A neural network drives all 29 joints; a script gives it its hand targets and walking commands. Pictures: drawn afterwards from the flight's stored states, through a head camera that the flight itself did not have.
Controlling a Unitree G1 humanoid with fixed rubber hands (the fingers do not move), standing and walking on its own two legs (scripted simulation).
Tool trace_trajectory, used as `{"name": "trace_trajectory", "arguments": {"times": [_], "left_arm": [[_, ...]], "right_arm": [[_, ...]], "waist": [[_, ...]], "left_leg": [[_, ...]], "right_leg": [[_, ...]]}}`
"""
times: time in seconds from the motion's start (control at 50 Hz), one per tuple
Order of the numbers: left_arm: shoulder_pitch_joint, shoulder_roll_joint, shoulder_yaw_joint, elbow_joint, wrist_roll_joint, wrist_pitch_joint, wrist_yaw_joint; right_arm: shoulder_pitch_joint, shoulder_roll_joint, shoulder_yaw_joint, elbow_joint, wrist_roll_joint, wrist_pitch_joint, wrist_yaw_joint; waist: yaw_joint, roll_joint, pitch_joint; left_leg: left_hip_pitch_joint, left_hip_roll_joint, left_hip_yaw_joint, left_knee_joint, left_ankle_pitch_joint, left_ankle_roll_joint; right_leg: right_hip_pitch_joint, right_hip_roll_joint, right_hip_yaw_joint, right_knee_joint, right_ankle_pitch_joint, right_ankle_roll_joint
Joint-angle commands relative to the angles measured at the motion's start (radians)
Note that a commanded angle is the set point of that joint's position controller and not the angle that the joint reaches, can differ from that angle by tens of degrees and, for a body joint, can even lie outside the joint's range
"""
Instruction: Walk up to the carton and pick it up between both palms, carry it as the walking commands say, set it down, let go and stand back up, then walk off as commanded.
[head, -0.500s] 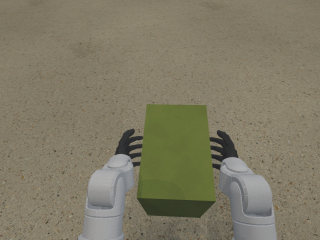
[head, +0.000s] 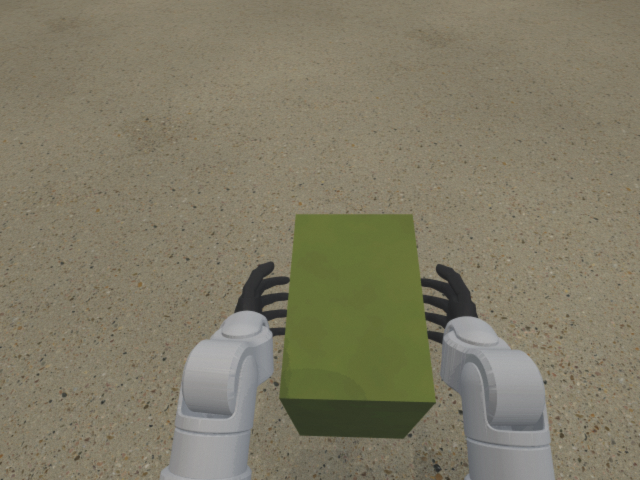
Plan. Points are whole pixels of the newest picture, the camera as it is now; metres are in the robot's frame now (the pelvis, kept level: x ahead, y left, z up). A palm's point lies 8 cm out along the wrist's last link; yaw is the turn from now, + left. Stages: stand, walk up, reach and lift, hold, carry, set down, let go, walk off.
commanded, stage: carry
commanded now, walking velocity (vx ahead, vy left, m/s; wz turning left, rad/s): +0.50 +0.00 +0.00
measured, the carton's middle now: (352, 332) +0.32 +0.00 +0.02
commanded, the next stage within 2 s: none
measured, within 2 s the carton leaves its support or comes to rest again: neither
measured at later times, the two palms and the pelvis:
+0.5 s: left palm (263, 164) +0.61 +0.15 +0.08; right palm (402, 156) +0.61 -0.08 +0.10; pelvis +0.32 +0.04 +0.02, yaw -2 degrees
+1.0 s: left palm (292, 70) +0.93 +0.14 +0.10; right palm (396, 70) +0.94 -0.10 +0.10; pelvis +0.65 +0.01 +0.02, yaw +1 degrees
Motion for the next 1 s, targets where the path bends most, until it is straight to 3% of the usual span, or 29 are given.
{"name": "trace_trajectory", "arguments": {"times": [0.0, 0.04, 0.08, 0.14, 0.2, 0.24, 0.26, 0.28, 0.3, 0.32, 0.36, 0.4, 0.44, 0.46, 0.5, 0.58, 0.6, 0.62, 0.64, 0.66, 0.68, 0.7, 0.72, 0.76, 0.78, 0.8, 0.82, 0.92, 0.98], "left_arm": [[-0.351, -1.056, -0.42, -0.161, -0.271, -0.039, -0.169], [-0.35, -1.049, -0.384, -0.132, -0.259, -0.043, -0.163], [-0.428, -1.087, -0.407, -0.189, -0.29, -0.062, -0.172], [-0.366, -1.039, -0.384, -0.157, -0.259, -0.058, -0.156], [-0.398, -1.015, -0.437, -0.252, -0.281, -0.064, -0.148], [-0.34, -1.002, -0.407, -0.179, -0.253, -0.034, -0.149], [-0.326, -0.969, -0.401, -0.18, -0.241, -0.03, -0.146], [-0.361, -0.969, -0.421, -0.188, -0.245, -0.016, -0.146], [-0.374, -0.962, -0.437, -0.223, -0.263, -0.016, -0.149], [-0.402, -0.975, -0.461, -0.238, -0.271, -0.018, -0.145], [-0.359, -1.013, -0.429, -0.166, -0.28, -0.034, -0.158], [-0.343, -1.012, -0.449, -0.186, -0.302, -0.05, -0.16], [-0.437, -1.038, -0.469, -0.245, -0.304, -0.068, -0.156], [-0.429, -1.031, -0.456, -0.254, -0.297, -0.083, -0.149], [-0.384, -1.026, -0.478, -0.262, -0.283, -0.069, -0.145], [-0.445, -1.01, -0.525, -0.338, -0.302, -0.065, -0.141], [-0.405, -0.999, -0.493, -0.292, -0.286, -0.058, -0.143], [-0.326, -0.987, -0.457, -0.215, -0.266, -0.044, -0.146], [-0.291, -0.977, -0.432, -0.168, -0.254, -0.028, -0.152], [-0.281, -0.967, -0.396, -0.14, -0.21, -0.028, -0.144], [-0.321, -0.969, -0.419, -0.186, -0.236, -0.04, -0.145], [-0.348, -1.036, -0.413, -0.203, -0.262, -0.042, -0.153], [-0.366, -1.048, -0.411, -0.215, -0.251, -0.044, -0.153], [-0.42, -1.066, -0.404, -0.244, -0.262, -0.057, -0.143], [-0.372, -1.045, -0.377, -0.205, -0.249, -0.06, -0.144], [-0.377, -1.06, -0.397, -0.202, -0.264, -0.068, -0.157], [-0.363, -1.034, -0.365, -0.207, -0.266, -0.084, -0.159], [-0.347, -0.983, -0.391, -0.255, -0.284, -0.073, -0.161], [-0.325, -0.972, -0.375, -0.218, -0.272, -0.044, -0.161]], "right_arm": [[-0.389, 1.003, 0.476, -0.143, 0.262, -0.022, 0.155], [-0.373, 1.018, 0.467, -0.083, 0.266, -0.021, 0.155], [-0.471, 1.055, 0.47, -0.171, 0.283, -0.054, 0.153], [-0.443, 1.062, 0.471, -0.134, 0.286, -0.057, 0.142], [-0.403, 1.067, 0.468, -0.178, 0.282, -0.059, 0.138], [-0.4, 1.034, 0.451, -0.182, 0.263, -0.042, 0.128], [-0.357, 1.027, 0.464, -0.14, 0.269, -0.027, 0.129], [-0.304, 0.96, 0.412, -0.108, 0.232, -0.026, 0.124], [-0.374, 0.994, 0.438, -0.083, 0.275, -0.025, 0.131], [-0.364, 1.013, 0.415, -0.081, 0.268, -0.035, 0.136], [-0.404, 1.053, 0.434, -0.123, 0.268, -0.054, 0.129], [-0.291, 1.041, 0.394, -0.087, 0.232, -0.064, 0.115], [-0.404, 1.069, 0.398, -0.152, 0.26, -0.09, 0.122], [-0.399, 1.083, 0.429, -0.144, 0.277, -0.087, 0.125], [-0.343, 1.032, 0.396, -0.144, 0.255, -0.076, 0.135], [-0.314, 1.021, 0.414, -0.176, 0.261, -0.07, 0.141], [-0.346, 1.005, 0.431, -0.195, 0.278, -0.063, 0.144], [-0.386, 0.986, 0.46, -0.184, 0.296, -0.047, 0.142], [-0.373, 0.947, 0.445, -0.169, 0.263, -0.026, 0.138], [-0.363, 0.954, 0.462, -0.154, 0.269, -0.004, 0.143], [-0.346, 0.972, 0.476, -0.157, 0.272, -0.011, 0.147], [-0.405, 1.017, 0.484, -0.187, 0.288, -0.022, 0.147], [-0.414, 1.036, 0.486, -0.177, 0.305, -0.025, 0.152], [-0.419, 1.064, 0.473, -0.158, 0.304, -0.039, 0.153], [-0.418, 1.078, 0.474, -0.115, 0.298, -0.041, 0.145], [-0.386, 1.081, 0.47, -0.116, 0.28, -0.06, 0.143], [-0.39, 1.096, 0.492, -0.125, 0.284, -0.07, 0.138], [-0.35, 1.06, 0.469, -0.149, 0.257, -0.076, 0.119], [-0.357, 1.051, 0.466, -0.166, 0.249, -0.041, 0.114]], "waist": [[0.003, -0.155, -0.407], [0.003, -0.087, -0.289], [0.001, -0.153, -0.298], [-0.005, -0.202, -0.301], [-0.015, -0.178, -0.31], [-0.033, -0.173, -0.346], [-0.047, -0.129, -0.417], [-0.067, 0.062, -0.48], [-0.064, 0.311, -0.486], [-0.061, 0.251, -0.429], [-0.068, 0.009, -0.459], [-0.062, -0.005, -0.424], [-0.054, 0.108, -0.34], [-0.055, 0.037, -0.349], [-0.053, 0.226, -0.339], [-0.05, 0.161, -0.28], [-0.042, 0.041, -0.335], [-0.014, 0.017, -0.358], [0.014, -0.174, -0.449], [0.015, -0.365, -0.48], [-0.007, -0.287, -0.474], [0.001, -0.204, -0.468], [0.004, -0.039, -0.442], [0.007, -0.058, -0.418], [0.009, -0.151, -0.366], [0.003, -0.116, -0.395], [0.003, -0.213, -0.335], [-0.008, -0.164, -0.264], [-0.007, -0.285, -0.236]], "left_leg": [[-0.59, 0.0, -0.076, 0.333, 0.015, 0.018], [-0.466, 0.024, -0.073, 0.117, 0.059, 0.01], [-0.417, 0.009, -0.047, -0.037, 0.075, 0.009], [-0.298, -0.041, 0.05, -0.295, 0.183, 0.013], [-0.117, -0.082, 0.126, -0.466, 0.38, 0.023], [0.037, -0.061, 0.127, -0.53, 0.447, 0.046], [0.25, -0.052, 0.08, -0.465, 0.413, 0.078], [0.434, 0.134, -0.213, -0.537, 0.397, 0.156], [0.686, 0.273, -0.497, -0.553, 0.624, 0.245], [0.712, 0.309, -0.474, -0.539, 0.774, 0.277], [0.69, 0.348, -0.433, -0.522, 0.983, 0.265], [0.524, 0.293, -0.249, -0.584, 0.809, 0.21], [0.41, 0.241, -0.148, -0.611, 0.731, 0.166], [0.367, 0.227, -0.108, -0.631, 0.681, 0.148], [0.387, 0.17, -0.016, -0.624, 0.816, 0.122], [0.34, 0.124, 0.072, -0.546, 0.781, 0.065], [0.259, 0.119, 0.101, -0.461, 0.706, 0.051], [0.113, 0.1, 0.114, -0.301, 0.691, 0.02], [-0.085, 0.04, 0.136, -0.031, 0.514, -0.011], [-0.421, -0.094, 0.091, 0.237, 0.067, -0.03], [-0.569, -0.057, -0.018, 0.371, -0.065, 0.002], [-0.629, -0.029, -0.054, 0.405, -0.031, 0.003], [-0.585, 0.004, -0.082, 0.366, 0.024, 0.011], [-0.55, 0.023, -0.088, 0.185, 0.077, -0.001], [-0.552, 0.01, -0.072, 0.145, 0.08, -0.004], [-0.497, -0.001, -0.06, 0.074, 0.106, -0.01], [-0.485, 0.004, -0.039, -0.018, 0.145, -0.012], [-0.339, -0.048, 0.102, -0.318, 0.361, 0.016], [-0.196, -0.089, 0.144, -0.436, 0.454, 0.04]], "right_leg": [[0.825, -0.421, 0.509, -0.146, 0.501, -0.141], [0.571, -0.394, 0.43, -0.26, 0.3, -0.099], [0.551, -0.371, 0.347, -0.291, 0.2, -0.096], [0.535, -0.32, 0.222, -0.283, 0.277, -0.073], [0.466, -0.244, 0.096, -0.231, 0.269, -0.013], [0.432, -0.196, 0.013, -0.071, 0.264, 0.038], [0.29, -0.174, 0.035, 0.055, 0.281, 0.076], [0.092, -0.102, -0.013, 0.323, 0.136, 0.117], [-0.225, -0.013, 0.056, 0.564, -0.233, 0.13], [-0.383, -0.043, 0.109, 0.66, -0.396, 0.119], [-0.427, -0.086, 0.17, 0.642, -0.36, 0.105], [-0.288, -0.117, 0.16, 0.401, -0.295, 0.123], [-0.18, -0.062, 0.096, 0.207, -0.229, 0.099], [-0.133, -0.057, 0.082, 0.135, -0.19, 0.1], [-0.091, -0.013, 0.0, 0.028, 0.002, 0.102], [0.089, 0.002, -0.037, -0.144, 0.122, 0.07], [0.256, 0.004, -0.045, -0.154, 0.151, 0.05], [0.462, -0.045, 0.038, -0.148, 0.094, 0.017], [0.677, -0.212, 0.265, -0.204, 0.003, -0.027], [0.888, -0.413, 0.642, -0.23, 0.138, -0.155], [0.912, -0.463, 0.687, -0.208, 0.281, -0.18], [0.953, -0.457, 0.575, -0.143, 0.542, -0.161], [0.832, -0.455, 0.536, -0.176, 0.434, -0.139], [0.771, -0.416, 0.413, -0.216, 0.401, -0.123], [0.735, -0.407, 0.4, -0.244, 0.373, -0.098], [0.752, -0.359, 0.317, -0.234, 0.407, -0.085], [0.708, -0.36, 0.258, -0.267, 0.434, -0.067], [0.615, -0.278, 0.11, -0.279, 0.533, -0.029], [0.573, -0.251, 0.052, -0.221, 0.696, 0.007]]}}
